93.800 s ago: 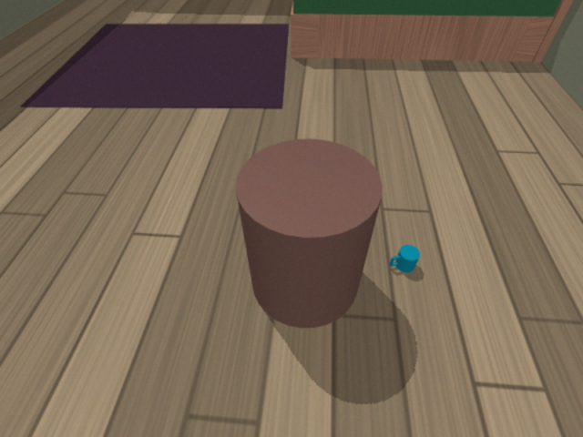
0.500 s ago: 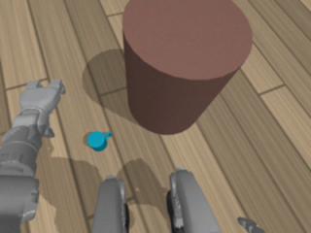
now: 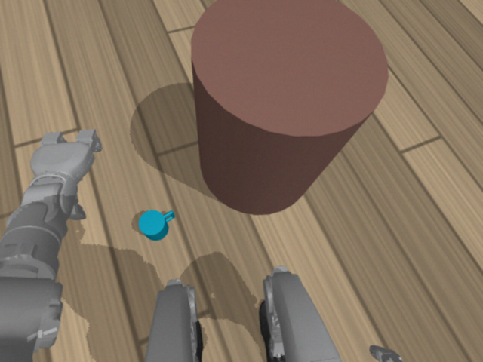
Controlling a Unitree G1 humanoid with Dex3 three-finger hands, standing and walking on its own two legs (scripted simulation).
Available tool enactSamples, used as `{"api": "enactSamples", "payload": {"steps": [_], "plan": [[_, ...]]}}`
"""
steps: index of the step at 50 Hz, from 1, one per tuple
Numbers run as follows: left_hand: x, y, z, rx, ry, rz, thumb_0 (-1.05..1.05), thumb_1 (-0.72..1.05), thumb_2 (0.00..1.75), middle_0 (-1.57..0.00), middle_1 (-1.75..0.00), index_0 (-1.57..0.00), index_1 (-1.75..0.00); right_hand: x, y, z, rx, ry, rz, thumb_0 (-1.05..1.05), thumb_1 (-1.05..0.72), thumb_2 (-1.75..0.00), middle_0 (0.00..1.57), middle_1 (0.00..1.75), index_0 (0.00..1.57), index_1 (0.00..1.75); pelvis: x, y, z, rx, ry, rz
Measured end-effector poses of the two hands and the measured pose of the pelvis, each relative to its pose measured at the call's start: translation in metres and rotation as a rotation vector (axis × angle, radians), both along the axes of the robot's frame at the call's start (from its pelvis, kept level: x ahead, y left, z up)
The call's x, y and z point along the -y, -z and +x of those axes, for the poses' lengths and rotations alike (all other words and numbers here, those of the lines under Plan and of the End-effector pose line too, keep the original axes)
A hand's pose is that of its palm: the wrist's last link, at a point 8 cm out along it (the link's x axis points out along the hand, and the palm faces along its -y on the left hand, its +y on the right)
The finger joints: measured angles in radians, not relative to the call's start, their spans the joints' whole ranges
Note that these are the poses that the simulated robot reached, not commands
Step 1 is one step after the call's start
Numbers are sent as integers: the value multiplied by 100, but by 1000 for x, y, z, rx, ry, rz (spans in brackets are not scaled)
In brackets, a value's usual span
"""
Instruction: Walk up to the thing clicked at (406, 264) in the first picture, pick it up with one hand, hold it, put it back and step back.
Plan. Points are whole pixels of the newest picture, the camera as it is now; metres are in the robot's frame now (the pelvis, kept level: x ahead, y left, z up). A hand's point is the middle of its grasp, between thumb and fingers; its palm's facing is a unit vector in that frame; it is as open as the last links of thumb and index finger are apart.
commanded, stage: go down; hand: left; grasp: from above
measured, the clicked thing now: (158, 222) +0.48 +0.20 -0.54
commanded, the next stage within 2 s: approach in 1.06 s
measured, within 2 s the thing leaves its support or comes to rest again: neither
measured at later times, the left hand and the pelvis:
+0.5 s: hand (77, 183) +0.44 +0.27 -0.08, palm faces -0.42 -0.02 -0.91, open 14.2 cm; pelvis +0.01 +0.00 +0.01, yaw +0 degrees
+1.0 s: hand (80, 181) +0.45 +0.27 -0.09, palm faces -0.42 -0.01 -0.91, open 14.4 cm; pelvis +0.01 +0.00 +0.01, yaw +0 degrees
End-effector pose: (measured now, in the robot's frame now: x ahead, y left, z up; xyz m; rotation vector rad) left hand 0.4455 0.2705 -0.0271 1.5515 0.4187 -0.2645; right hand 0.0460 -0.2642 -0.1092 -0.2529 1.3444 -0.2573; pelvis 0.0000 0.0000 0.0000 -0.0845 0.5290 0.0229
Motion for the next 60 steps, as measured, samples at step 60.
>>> {"api": "enactSamples", "payload": {"steps": [60], "plan": [[6, -5, 7, -7, -21, 3, 0, -59, 104, -9, -101, -6, -104, -1, -18, -1, -29, 4, 7, 0, -91, -91, 21, 30, 20, 30, 1, -17, 12, 0, 1, 1]]}}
